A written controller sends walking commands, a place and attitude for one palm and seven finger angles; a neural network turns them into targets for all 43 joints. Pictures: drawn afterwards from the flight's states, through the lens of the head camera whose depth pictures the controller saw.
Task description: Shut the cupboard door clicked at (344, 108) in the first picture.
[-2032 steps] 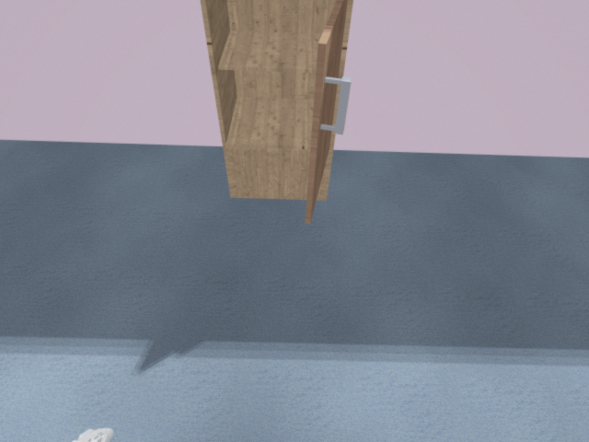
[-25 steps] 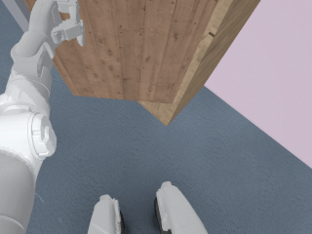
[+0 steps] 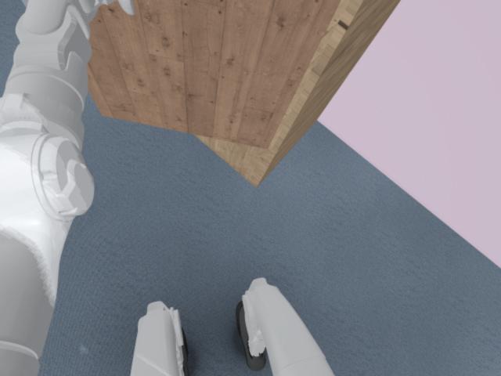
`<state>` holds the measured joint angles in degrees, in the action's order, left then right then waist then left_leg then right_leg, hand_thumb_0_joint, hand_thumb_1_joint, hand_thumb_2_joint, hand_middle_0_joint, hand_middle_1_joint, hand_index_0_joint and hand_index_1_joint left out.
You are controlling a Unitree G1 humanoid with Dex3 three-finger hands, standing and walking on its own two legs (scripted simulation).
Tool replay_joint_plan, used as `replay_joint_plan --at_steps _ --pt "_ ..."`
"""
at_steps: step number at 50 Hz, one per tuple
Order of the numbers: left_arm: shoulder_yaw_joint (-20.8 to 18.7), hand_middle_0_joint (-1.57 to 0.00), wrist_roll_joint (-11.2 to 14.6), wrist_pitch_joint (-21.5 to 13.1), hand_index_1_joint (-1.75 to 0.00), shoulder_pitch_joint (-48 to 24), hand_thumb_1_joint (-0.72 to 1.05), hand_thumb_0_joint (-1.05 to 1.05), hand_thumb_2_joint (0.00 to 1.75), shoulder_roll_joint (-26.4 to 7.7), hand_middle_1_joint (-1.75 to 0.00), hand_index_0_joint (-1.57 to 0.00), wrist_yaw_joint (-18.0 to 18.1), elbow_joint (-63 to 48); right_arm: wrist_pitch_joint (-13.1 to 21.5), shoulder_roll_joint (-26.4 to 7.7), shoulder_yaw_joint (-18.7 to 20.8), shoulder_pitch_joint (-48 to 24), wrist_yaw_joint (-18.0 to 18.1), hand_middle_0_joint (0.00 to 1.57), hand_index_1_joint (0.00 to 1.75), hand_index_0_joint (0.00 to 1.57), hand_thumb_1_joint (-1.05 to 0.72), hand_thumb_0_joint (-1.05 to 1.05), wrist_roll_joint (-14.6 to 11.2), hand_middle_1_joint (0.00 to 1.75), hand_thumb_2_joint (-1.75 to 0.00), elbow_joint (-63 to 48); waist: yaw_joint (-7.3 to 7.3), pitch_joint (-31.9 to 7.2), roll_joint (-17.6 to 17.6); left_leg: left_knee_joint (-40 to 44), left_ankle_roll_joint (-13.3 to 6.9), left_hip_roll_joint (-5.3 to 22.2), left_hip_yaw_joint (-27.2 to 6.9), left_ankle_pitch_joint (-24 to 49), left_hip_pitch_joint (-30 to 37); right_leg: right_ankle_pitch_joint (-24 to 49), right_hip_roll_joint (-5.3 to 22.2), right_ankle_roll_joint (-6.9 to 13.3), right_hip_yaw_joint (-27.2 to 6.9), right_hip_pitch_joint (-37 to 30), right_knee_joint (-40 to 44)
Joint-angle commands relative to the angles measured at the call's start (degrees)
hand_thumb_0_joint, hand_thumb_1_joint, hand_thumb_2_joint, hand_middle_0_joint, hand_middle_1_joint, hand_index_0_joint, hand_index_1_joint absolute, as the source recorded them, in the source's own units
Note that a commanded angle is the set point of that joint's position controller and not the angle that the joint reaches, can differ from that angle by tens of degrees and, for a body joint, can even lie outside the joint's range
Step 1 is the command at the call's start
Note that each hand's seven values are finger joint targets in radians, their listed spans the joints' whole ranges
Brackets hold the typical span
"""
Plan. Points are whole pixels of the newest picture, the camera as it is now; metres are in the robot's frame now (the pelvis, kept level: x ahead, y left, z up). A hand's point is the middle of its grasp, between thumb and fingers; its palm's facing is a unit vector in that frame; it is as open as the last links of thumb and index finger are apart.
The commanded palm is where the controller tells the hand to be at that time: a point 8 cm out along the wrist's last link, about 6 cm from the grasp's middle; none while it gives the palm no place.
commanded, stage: pull the fist back off the door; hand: left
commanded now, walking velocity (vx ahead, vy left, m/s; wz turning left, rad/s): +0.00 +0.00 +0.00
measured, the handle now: out of the picture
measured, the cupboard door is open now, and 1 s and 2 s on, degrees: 32 30 30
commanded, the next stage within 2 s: draw the hand back to the body in 0.78 s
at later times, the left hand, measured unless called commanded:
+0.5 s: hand (134, 5) +0.59 +0.05 +0.12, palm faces +0.09 -1.00 -0.02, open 3.1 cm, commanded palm +0.54 +0.09 +0.12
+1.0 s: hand (143, 31) +0.54 +0.05 +0.13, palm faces +0.09 -1.00 -0.02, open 3.1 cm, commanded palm +0.48 +0.11 +0.14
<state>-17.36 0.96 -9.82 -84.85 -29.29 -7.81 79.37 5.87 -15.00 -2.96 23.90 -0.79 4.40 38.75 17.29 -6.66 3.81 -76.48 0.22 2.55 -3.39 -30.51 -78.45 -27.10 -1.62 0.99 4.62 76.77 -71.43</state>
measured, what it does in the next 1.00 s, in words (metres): stands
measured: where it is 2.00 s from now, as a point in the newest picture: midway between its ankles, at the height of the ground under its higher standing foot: (216, 359)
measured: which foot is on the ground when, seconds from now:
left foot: down 0.00-1.00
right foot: down 0.00-1.00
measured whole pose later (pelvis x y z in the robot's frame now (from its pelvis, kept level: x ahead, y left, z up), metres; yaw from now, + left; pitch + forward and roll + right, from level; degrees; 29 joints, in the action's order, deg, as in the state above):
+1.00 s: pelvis +0.03 -0.01 +0.05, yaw +2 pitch +23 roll +0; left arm -13.1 -2.1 -27.6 -54.7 -8.7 13.0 66.0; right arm -1.4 -12.8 0.5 17.6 -3.9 4.2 36.4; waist 9.9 -7.9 2.2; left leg -63.1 1.0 1.4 -0.2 -28.5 -57.4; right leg -27.1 -0.6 1.5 1.5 58.6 -62.9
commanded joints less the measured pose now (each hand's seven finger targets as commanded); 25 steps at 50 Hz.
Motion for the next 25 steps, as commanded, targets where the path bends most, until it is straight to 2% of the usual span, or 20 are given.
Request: replay_joint_plan --at_steps 1,2,3,4,5,8,9,11,13,14,15,17,18,21,22,23,24,25 --pt "-4.3 -1.30 -5.5 -6.9 -1.50 -32.7 0.90 0.00 0.90 -2.2 -1.50 -1.30 22.7 -15.9 -0.2 -9.4 4.2 17.0 -3.6 0.20 0.30 0.20 -0.90 0.00 3.4 0.30 -0.90 -1.5 3.69 -37.3 12.6 7.3 -1.5 -0.6 -2.8 18.6 29.8 11.8 -0.7 -0.4 -1.6 -11.9 8.9" --pt "-3.1 -1.30 -9.2 -8.8 -1.50 -32.2 0.90 0.00 0.90 -2.9 -1.50 -1.30 25.3 -16.5 -0.6 -9.5 4.8 17.4 -4.7 0.20 0.30 0.20 -0.90 0.00 3.9 0.30 -0.90 -1.3 3.86 -39.4 13.1 7.1 -1.2 -0.4 -2.8 21.0 31.6 13.0 -0.7 -0.4 -1.5 -11.9 8.6" --pt "-2.0 -1.30 -11.8 -10.3 -1.50 -32.0 0.90 0.00 0.90 -2.9 -1.50 -1.30 26.3 -16.4 -1.1 -9.8 5.2 17.8 -5.4 0.20 0.30 0.20 -0.90 0.00 4.3 0.30 -0.90 -1.3 4.07 -40.8 12.7 7.0 -1.2 -0.5 -2.9 23.0 32.7 14.3 -0.8 -0.4 -1.4 -12.6 8.4" --pt "0.0 -1.30 -13.3 -11.1 -1.50 -30.7 0.90 0.00 0.90 -2.2 -1.50 -1.30 26.1 -16.2 -1.8 -9.8 5.6 18.0 -6.0 0.20 0.30 0.20 -0.90 0.00 4.0 0.30 -0.90 -1.3 4.03 -40.7 12.8 7.7 -1.1 -0.6 -2.4 23.2 33.4 14.8 -0.8 -0.3 -1.5 -14.0 9.1" --pt "0.9 -1.30 -13.6 -11.3 -1.50 -29.5 0.90 0.00 0.90 -1.9 -1.50 -1.30 25.2 -15.7 -2.4 -9.9 5.9 18.2 -6.3 0.20 0.30 0.20 -0.90 0.00 3.6 0.30 -0.90 -1.2 4.03 -40.6 11.5 8.5 -1.3 -0.8 -1.9 22.7 33.3 15.4 -0.8 -0.3 -1.7 -16.4 10.1" --pt "-0.6 -1.30 -10.7 -10.1 -1.50 -27.3 0.90 0.00 0.90 -4.1 -1.50 -1.30 21.3 -14.1 -3.9 -10.2 5.6 18.1 -5.9 0.20 0.30 0.20 -0.90 0.00 2.4 0.30 -0.90 -1.8 3.34 -39.1 9.3 10.9 -1.8 -1.4 -0.8 19.5 30.3 16.3 -0.9 -0.2 -2.5 -22.9 12.3" --pt "-1.7 -1.30 -9.6 -9.8 -1.50 -26.0 0.90 0.00 0.90 -5.0 -1.50 -1.30 20.4 -14.3 -4.3 -10.2 5.4 17.8 -5.6 0.20 0.30 0.20 -0.90 0.00 1.9 0.30 -0.90 -2.2 2.59 -38.7 9.0 11.7 -1.8 -1.4 -0.6 19.0 30.1 16.4 -0.9 -0.2 -2.6 -24.3 12.8" --pt "-3.2 -1.30 -6.9 -10.3 -1.50 -23.0 0.90 0.00 0.90 -4.5 -1.50 -1.30 19.4 -16.3 -4.5 -9.7 5.3 17.2 -5.2 0.20 0.30 0.20 -0.90 0.00 1.5 0.30 -0.90 -3.1 1.31 -39.0 7.0 12.8 -1.9 -1.7 0.2 18.7 29.7 17.6 -1.0 -0.4 -3.1 -27.8 13.8" --pt "-5.6 -1.30 -5.4 -12.6 -1.50 -19.4 0.90 0.00 0.90 -5.5 -1.50 -1.30 19.4 -19.8 -4.4 -9.3 5.3 17.3 -5.0 0.20 0.30 0.20 -0.90 0.00 1.6 0.30 -0.90 -3.8 -0.64 -40.0 6.2 13.7 -1.8 -1.9 0.7 21.0 30.6 21.1 -1.0 -0.3 -3.4 -31.5 13.9" --pt "-4.2 -1.30 -5.3 -13.7 -1.50 -16.7 0.90 0.00 0.90 -3.2 -1.50 -1.30 19.5 -20.4 -4.3 -8.9 5.6 16.9 -5.2 0.20 0.30 0.20 -0.90 0.00 1.5 0.30 -0.90 -3.9 -0.99 -39.5 6.6 14.0 -1.7 -1.9 1.2 22.2 31.4 22.8 -0.9 -0.4 -3.5 -31.7 14.2" --pt "-3.6 -1.30 -5.4 -14.8 -1.50 -14.0 0.90 0.00 0.90 -1.7 -1.50 -1.30 19.6 -20.9 -4.3 -8.6 5.8 16.9 -5.3 0.20 0.30 0.20 -0.90 0.00 1.6 0.30 -0.90 -3.6 -1.37 -38.4 5.4 14.2 -1.6 -1.9 1.5 23.2 31.6 24.2 -0.9 -0.4 -3.4 -32.4 14.3" --pt "-1.2 -1.30 -5.8 -15.7 -1.50 -9.0 0.90 0.00 0.90 2.1 -1.50 -1.30 19.7 -18.5 -4.6 -8.7 6.3 16.9 -5.6 0.20 0.30 0.20 -0.90 0.00 1.4 0.30 -0.90 -3.1 -1.18 -33.2 2.7 15.3 -1.5 -1.9 1.8 22.3 31.1 23.6 -0.9 -0.5 -3.1 -31.9 15.4" --pt "-0.3 -1.30 -5.5 -16.0 -1.50 -7.3 0.90 0.00 0.90 4.0 -1.50 -1.30 19.6 -18.2 -4.7 -8.7 6.4 16.8 -5.5 0.20 0.30 0.20 -0.90 0.00 1.3 0.30 -0.90 -2.9 -1.37 -32.5 2.0 15.7 -1.6 -1.9 1.9 22.7 32.2 23.8 -1.0 -0.4 -3.0 -31.6 15.7" --pt "1.3 -1.30 -4.0 -16.4 -1.50 -4.7 0.90 0.00 0.90 7.1 -1.50 -1.30 19.3 -18.6 -5.3 -8.7 7.0 15.6 -5.4 0.20 0.30 0.20 -0.90 0.00 0.8 0.30 -0.90 -2.9 -1.63 -29.8 -0.3 16.9 -1.5 -2.3 2.6 21.1 31.7 23.5 -0.8 -0.5 -3.2 -33.0 16.9" --pt "0.8 -1.30 -3.4 -16.7 -1.50 -3.6 0.90 0.00 0.90 7.3 -1.50 -1.30 19.3 -19.1 -5.4 -8.7 7.2 15.1 -5.3 0.20 0.30 0.20 -0.90 0.00 0.7 0.30 -0.90 -3.0 -2.14 -29.5 -1.4 16.9 -1.7 -2.6 3.0 20.4 31.2 23.5 -0.8 -0.5 -3.5 -34.0 17.4" --pt "0.6 -1.30 -3.1 -17.4 -1.50 -3.2 0.90 0.00 0.90 7.1 -1.50 -1.30 19.4 -20.1 -5.5 -8.6 7.1 14.8 -5.1 0.20 0.30 0.20 -0.90 0.00 0.6 0.30 -0.90 -3.2 -2.75 -29.2 -0.2 17.2 -1.6 -2.8 3.2 21.0 31.9 24.4 -0.7 -0.3 -3.7 -34.4 17.3" --pt "2.0 -1.30 -3.1 -18.3 -1.50 -3.6 0.90 0.00 0.90 8.6 -1.50 -1.30 19.3 -21.9 -5.5 -8.4 7.3 14.2 -5.0 0.20 0.30 0.20 -0.90 0.00 0.6 0.30 -0.90 -3.1 -2.60 -29.8 0.7 17.2 -1.4 -2.7 2.9 22.5 33.7 25.4 -0.5 -0.3 -3.4 -33.8 16.9" --pt "2.4 -1.30 -2.9 -19.2 -1.50 -2.7 0.90 0.00 0.90 9.6 -1.50 -1.30 19.5 -23.3 -5.5 -8.2 7.6 13.7 -5.0 0.20 0.30 0.20 -0.90 0.00 0.6 0.30 -0.90 -3.0 -3.20 -30.5 0.9 17.0 -1.3 -2.7 3.0 23.8 35.0 26.4 -0.5 -0.3 -3.3 -33.9 16.6"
